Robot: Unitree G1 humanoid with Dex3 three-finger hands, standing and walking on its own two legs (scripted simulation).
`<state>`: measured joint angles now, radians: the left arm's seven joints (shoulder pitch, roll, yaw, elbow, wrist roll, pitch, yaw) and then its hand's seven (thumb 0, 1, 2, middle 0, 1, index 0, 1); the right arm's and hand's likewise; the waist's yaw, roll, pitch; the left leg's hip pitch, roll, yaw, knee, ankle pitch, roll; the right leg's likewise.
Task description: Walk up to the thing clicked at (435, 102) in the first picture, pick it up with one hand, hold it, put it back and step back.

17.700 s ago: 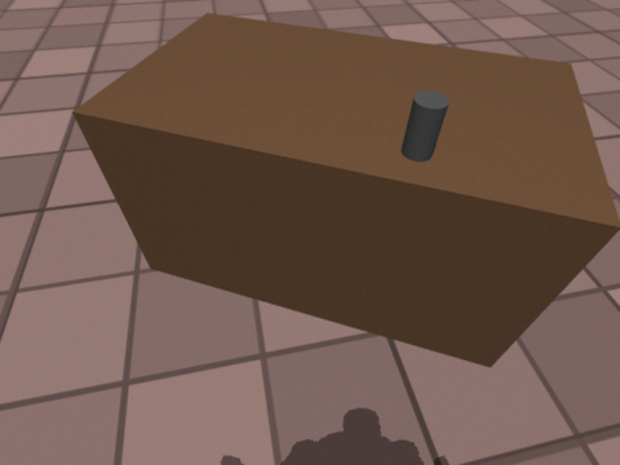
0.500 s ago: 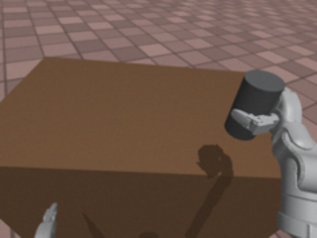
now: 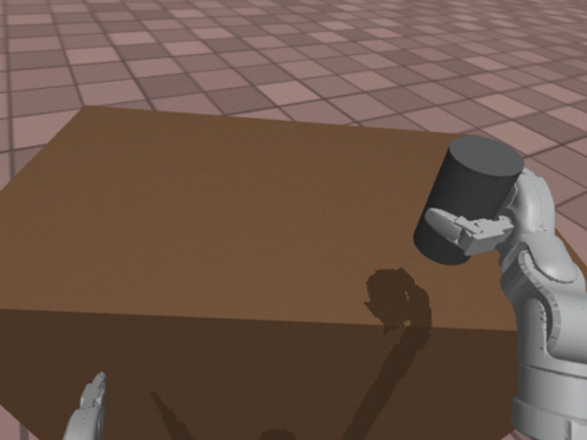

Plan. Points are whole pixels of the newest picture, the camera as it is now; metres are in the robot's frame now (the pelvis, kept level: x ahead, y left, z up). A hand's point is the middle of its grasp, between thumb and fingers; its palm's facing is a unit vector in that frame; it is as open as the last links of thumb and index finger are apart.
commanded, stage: hold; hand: right
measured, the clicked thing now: (461, 204) +0.33 -0.18 +0.23
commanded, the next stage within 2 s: crouch in 0.44 s
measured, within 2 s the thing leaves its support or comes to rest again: neither
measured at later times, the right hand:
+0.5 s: hand (464, 202) +0.33 -0.18 +0.23, palm faces +0.18 +0.98 +0.00, open 10.4 cm
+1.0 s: hand (444, 222) +0.38 -0.20 +0.16, palm faces +0.23 +0.97 +0.01, open 10.4 cm
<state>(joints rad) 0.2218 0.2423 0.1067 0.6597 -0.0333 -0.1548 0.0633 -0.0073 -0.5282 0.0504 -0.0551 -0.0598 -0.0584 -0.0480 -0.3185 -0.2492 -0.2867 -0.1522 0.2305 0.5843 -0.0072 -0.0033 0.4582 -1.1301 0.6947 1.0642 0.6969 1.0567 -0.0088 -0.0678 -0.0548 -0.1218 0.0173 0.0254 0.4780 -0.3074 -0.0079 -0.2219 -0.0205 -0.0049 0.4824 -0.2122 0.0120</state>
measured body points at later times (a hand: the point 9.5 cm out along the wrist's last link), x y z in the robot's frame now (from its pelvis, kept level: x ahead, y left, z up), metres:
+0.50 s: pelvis +0.00 +0.00 +0.00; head -0.04 +0.03 +0.45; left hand +0.17 +0.26 -0.08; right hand +0.32 -0.23 +0.23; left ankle -0.03 +0.12 -0.74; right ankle +0.03 -0.13 -0.74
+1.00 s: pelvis -0.01 +0.00 +0.00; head -0.01 +0.01 +0.45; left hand +0.14 +0.26 -0.09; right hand +0.36 -0.25 +0.16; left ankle -0.03 +0.12 -0.74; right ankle +0.03 -0.13 -0.74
